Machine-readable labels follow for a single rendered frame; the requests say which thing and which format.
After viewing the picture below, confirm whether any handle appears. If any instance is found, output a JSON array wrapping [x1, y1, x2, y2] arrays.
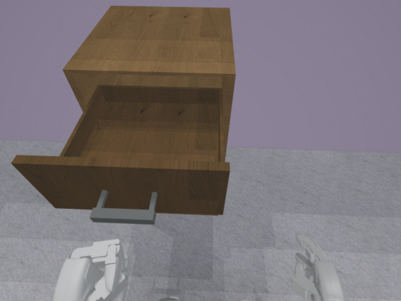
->
[[90, 190, 158, 224]]

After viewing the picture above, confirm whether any cabinet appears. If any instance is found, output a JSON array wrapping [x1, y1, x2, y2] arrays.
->
[[63, 6, 236, 216]]

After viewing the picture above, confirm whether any robot right hand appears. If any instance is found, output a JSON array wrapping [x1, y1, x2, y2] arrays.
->
[[291, 233, 345, 301]]

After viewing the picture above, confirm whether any robot left hand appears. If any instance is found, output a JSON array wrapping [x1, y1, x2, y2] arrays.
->
[[52, 239, 131, 301]]

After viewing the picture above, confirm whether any drawer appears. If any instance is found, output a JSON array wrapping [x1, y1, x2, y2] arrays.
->
[[11, 85, 230, 215]]

